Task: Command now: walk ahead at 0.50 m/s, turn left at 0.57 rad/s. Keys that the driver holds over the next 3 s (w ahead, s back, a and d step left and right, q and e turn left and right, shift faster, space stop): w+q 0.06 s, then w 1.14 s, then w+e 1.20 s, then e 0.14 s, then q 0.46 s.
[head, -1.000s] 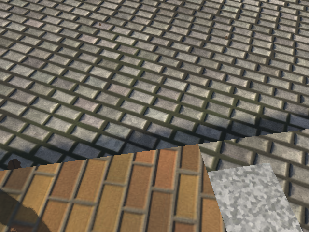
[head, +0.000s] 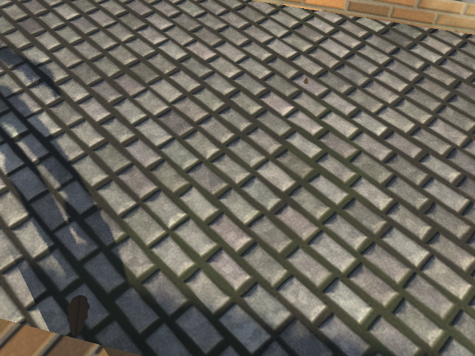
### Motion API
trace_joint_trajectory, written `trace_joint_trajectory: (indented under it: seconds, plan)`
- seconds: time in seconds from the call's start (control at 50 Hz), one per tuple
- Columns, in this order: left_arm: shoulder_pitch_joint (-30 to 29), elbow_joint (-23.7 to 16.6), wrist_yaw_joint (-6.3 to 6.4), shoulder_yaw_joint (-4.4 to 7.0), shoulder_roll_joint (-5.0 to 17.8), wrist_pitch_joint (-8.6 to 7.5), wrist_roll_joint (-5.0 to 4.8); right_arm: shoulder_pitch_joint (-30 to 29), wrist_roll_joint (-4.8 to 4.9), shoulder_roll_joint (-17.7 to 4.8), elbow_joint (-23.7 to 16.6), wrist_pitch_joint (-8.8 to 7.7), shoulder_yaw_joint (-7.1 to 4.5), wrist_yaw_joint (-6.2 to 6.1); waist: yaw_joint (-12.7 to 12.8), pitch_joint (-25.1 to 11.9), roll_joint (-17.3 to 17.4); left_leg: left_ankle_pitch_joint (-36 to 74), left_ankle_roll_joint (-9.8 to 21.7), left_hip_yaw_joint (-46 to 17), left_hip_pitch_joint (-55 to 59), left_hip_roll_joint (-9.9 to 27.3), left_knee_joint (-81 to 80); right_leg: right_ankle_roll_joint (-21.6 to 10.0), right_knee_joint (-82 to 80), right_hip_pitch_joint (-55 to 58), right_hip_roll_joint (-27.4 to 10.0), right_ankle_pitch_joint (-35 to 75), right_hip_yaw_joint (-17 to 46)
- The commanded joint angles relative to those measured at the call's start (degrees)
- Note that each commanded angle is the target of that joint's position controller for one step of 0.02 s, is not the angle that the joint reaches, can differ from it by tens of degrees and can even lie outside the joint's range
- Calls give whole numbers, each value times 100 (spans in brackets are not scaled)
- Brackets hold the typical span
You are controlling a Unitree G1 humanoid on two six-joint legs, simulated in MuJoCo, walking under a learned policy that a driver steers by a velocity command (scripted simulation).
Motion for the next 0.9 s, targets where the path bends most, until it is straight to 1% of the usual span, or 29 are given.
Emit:
trace_joint_trajectory:
  seconds: [0.02,0.04,0.06,0.1,0.16,0.22,0.24,0.32,0.34,0.38,0.4,0.44,0.5,0.6,0.62,0.64,0.66,0.68,0.7,0.72,0.74,0.76,0.78,0.8,0.82,0.84,0.86,0.88,0.9]
  plan:
    - [-698,-1006,-80,26,660,-504,-237,1937,-83,-1267,70,-145,-339,-34,-864,-1850,779,-868,1644,-4621,4915,1910,-2431,-249,3285,-4293,572,-226,1530]
    - [-753,-1003,-58,11,636,-562,-211,1721,-56,-1009,81,-200,-272,-33,-697,-1325,564,-334,1410,-3800,4233,1680,-2278,-376,2927,-4266,340,176,1484]
    - [-749,-930,4,43,660,-567,-41,1246,-49,-779,-14,-225,-200,-37,-430,-993,138,297,1188,-3148,3368,1424,-2212,-399,2413,-3874,107,597,1502]
    - [-469,-812,9,125,742,-393,23,831,-139,-491,-151,-266,-83,-80,-71,-870,189,987,1039,-2452,2356,1160,-2362,-383,1760,-3037,-146,973,1521]
    - [-764,-866,52,81,524,-199,104,1044,-113,-713,-54,-351,-113,-183,-52,-582,154,1470,989,-1913,1671,979,-2633,-214,632,-2745,-68,1432,1340]
    - [-1265,-1006,-48,-43,225,-203,230,1235,-147,-923,52,-309,-176,-310,-173,-623,345,2171,757,-1316,1484,620,-2538,-217,-429,-2322,211,2833,1125]
    - [-836,-747,-150,23,373,-235,175,1380,-277,-1007,54,-306,-217,-303,-138,-928,359,2319,769,-1331,1627,773,-2288,-235,133,-2133,268,3484,1142]
    - [-1740,-1055,-218,82,629,-270,44,1867,-157,-673,153,-358,-69,-261,-424,-259,227,836,788,-1941,2463,1035,-2062,-474,-294,-3720,76,3417,1512]
    - [-2049,-1246,-292,122,707,-330,-21,2349,-121,-634,379,-393,-62,-343,-518,-148,383,351,779,-2385,3403,1301,-1727,-541,-461,-4804,-117,3302,1921]
    - [-2264,-1399,-411,112,743,-419,-63,2621,-147,-821,392,-402,-114,-428,-620,-63,388,277,833,-2773,4126,1511,-1428,-586,-667,-5783,-116,3046,2086]
    - [-2231,-1421,-484,93,723,-423,9,2407,-171,-799,277,-376,-84,-483,-546,37,190,43,756,-2328,3420,1223,-1376,-583,-1290,-5262,-49,3726,1898]
    - [-2117,-1401,-632,-24,354,-438,198,2219,-100,-714,232,-329,-26,-566,-562,-34,283,-489,649,-1959,2047,937,-1006,-590,-1345,-3914,175,5317,1606]
    - [-2078,-1491,-679,-104,246,-355,85,2196,-40,-767,111,-282,-14,-533,-659,166,242,-654,584,-1936,1505,776,-542,-618,-1665,-3458,294,5066,1462]
    - [-1905,-1516,-627,-135,417,-314,72,2378,-16,-732,178,-170,37,-600,-888,196,68,-265,176,-1893,2367,687,656,-420,-2989,-3027,33,5312,1518]
    - [-1635,-1421,-580,-94,534,-354,41,2431,27,-714,285,-156,37,-604,-765,125,43,178,96,-1875,2546,696,1220,-457,-3171,-2785,-52,5289,1467]
    - [-773,-1111,-523,4,722,-353,62,2367,13,-724,365,-148,69,-565,-386,-193,86,937,11,-1674,2543,583,2152,-494,-3350,-1913,59,5370,1190]
    - [439,-759,-449,113,855,-335,51,2335,-38,-694,528,-218,80,-461,229,-798,153,875,-175,-1517,1654,312,3595,-681,-3376,19,-51,5906,1154]
    - [1670,-341,-443,132,1170,-291,134,2302,10,-384,591,-315,136,-356,746,-1360,-587,-1789,-606,-954,104,-363,6167,-1019,-2421,1961,-559,7564,1384]
    - [1925,-149,-495,137,1449,-261,239,3515,181,17,657,-401,301,-274,271,-2545,-1992,-4384,-906,-1501,-2155,-610,8406,-1755,-371,4406,-1520,8541,2527]
    - [1961,-174,-485,138,1250,-113,93,3421,207,-325,505,-531,329,-238,519,-3101,-1936,-3982,-898,-1654,-2622,-288,8268,-1838,-761,4330,-1420,7658,2956]
    - [1882,-123,-411,148,1223,-10,5,2651,279,-501,145,-541,270,-278,557,-3111,-1540,-3472,-915,-1372,-3217,-138,8265,-2099,-1637,3985,-1746,4580,3642]
    - [1248,-163,-299,63,1078,81,-30,2007,274,-422,-102,-482,289,-427,292,-2281,-402,-2523,-938,-551,-3381,162,8016,-2106,-2853,2637,-1713,2347,4313]
    - [820,-225,-197,29,1166,64,1,1620,308,-369,-286,-426,314,-516,100,-1664,-459,-2261,-977,-413,-3426,291,8146,-2476,-3161,1541,-2015,2097,4778]
    - [524,-288,-237,-158,707,-65,119,1411,94,-366,-311,-351,349,-530,-5,-1134,134,-2193,-775,-665,-3051,533,8189,-2383,-2993,299,-1993,3025,4364]
    - [112,-333,-307,-233,581,-150,184,1463,37,-195,-357,-275,366,-507,-393,-846,194,-1763,-544,-942,-2754,788,7058,-2169,-3003,-623,-1739,2461,3872]
    - [-279,-331,-321,-350,209,-219,125,1187,87,-210,-387,-248,311,-468,-581,-268,-188,-1027,-363,-1096,-2740,924,5748,-1701,-3298,-1323,-1210,1916,3149]
    - [-529,-429,-257,-384,218,-252,144,801,16,-228,-571,-291,301,-435,-610,96,-538,-312,-427,-1014,-2304,946,4161,-1468,-3619,-1986,-721,2276,2425]
    - [-421,-466,-156,-327,453,-286,237,628,-123,-301,-613,-325,255,-414,-472,92,-555,506,-567,-651,-1199,760,2713,-1389,-3974,-2561,-227,2829,1685]
    - [-268,-451,-55,-298,565,-305,230,579,-270,-183,-574,-382,253,-379,-421,-136,-564,1370,-693,-510,-519,656,1816,-1396,-3896,-2537,-35,3389,1404]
